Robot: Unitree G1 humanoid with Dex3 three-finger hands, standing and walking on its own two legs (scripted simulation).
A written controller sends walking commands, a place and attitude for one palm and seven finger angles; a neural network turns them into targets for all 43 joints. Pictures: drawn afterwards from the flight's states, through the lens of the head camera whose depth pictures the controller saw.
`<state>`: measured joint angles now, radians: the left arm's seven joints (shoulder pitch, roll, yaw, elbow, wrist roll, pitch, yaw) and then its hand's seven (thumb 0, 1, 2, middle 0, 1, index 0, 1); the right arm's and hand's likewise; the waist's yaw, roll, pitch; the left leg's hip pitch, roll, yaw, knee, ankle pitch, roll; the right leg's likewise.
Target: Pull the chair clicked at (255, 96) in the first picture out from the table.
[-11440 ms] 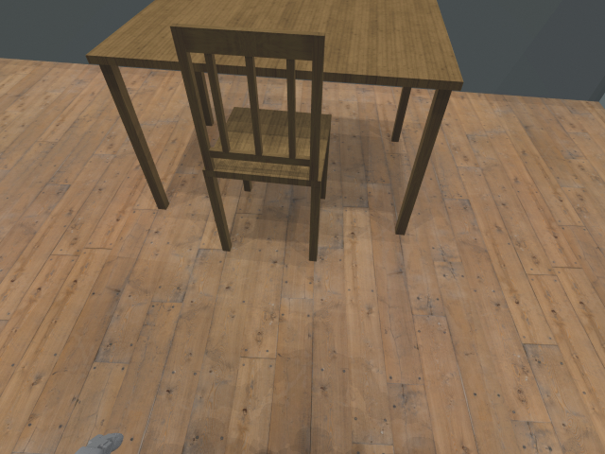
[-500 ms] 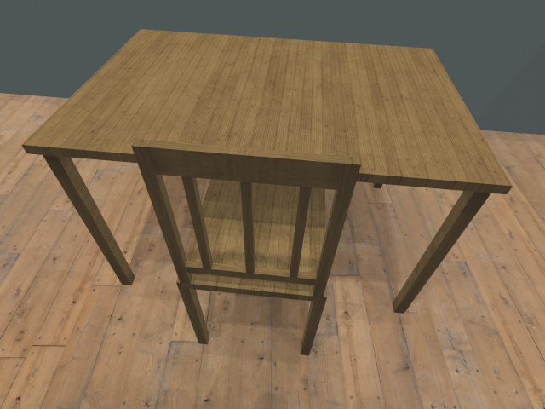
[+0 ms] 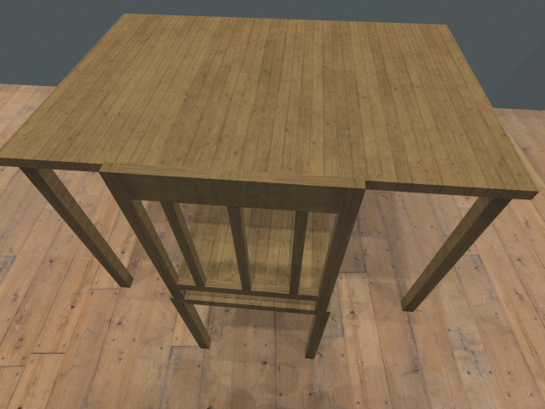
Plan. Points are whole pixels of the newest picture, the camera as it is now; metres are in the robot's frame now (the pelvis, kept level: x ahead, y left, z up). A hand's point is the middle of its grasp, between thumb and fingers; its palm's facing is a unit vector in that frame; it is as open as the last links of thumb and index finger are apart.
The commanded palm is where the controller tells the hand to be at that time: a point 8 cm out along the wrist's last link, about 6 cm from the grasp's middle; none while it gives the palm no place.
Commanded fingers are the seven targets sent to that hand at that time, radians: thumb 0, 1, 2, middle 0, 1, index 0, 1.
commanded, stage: come to a stop and stand still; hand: left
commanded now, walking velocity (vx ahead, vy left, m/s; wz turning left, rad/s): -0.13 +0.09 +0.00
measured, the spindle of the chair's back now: (241, 252) +0.40 +0.09 -0.09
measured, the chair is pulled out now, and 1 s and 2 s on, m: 0.00 0.00 0.00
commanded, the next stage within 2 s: look again from close up in 0.54 s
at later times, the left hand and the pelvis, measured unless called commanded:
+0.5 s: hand out of the picture -0.02 +0.18 -0.17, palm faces +0.05 -0.98 -0.19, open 7.3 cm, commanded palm none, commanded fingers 0.00 0.90 0.90 -0.20 -0.30 -0.20 -0.30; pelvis -0.03 +0.00 +0.01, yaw +0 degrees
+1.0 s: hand out of the picture +0.03 +0.21 -0.17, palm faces +0.03 -0.97 -0.24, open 7.3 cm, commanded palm none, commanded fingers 0.00 0.90 0.90 -0.20 -0.30 -0.20 -0.30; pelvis +0.00 +0.03 +0.00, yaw +1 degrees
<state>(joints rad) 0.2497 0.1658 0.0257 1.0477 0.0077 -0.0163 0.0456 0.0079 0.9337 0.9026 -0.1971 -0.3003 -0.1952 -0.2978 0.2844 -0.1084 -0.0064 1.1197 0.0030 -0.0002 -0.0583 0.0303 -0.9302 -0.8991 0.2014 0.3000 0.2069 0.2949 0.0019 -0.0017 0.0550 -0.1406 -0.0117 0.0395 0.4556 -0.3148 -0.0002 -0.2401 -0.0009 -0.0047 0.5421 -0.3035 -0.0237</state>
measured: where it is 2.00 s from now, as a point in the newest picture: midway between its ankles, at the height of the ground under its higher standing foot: outside the picture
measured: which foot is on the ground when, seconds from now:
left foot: down 0.00-0.12, up 0.14-0.20, down 0.22-1.00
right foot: down 0.00-1.00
